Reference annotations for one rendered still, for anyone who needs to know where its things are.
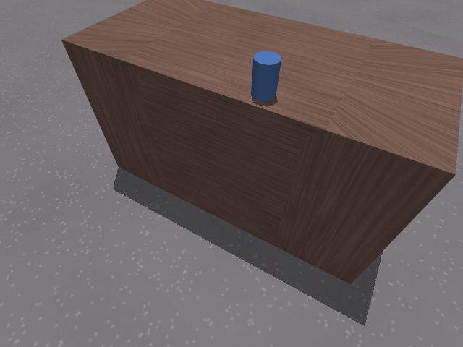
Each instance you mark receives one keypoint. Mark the can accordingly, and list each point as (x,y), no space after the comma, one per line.
(265,75)

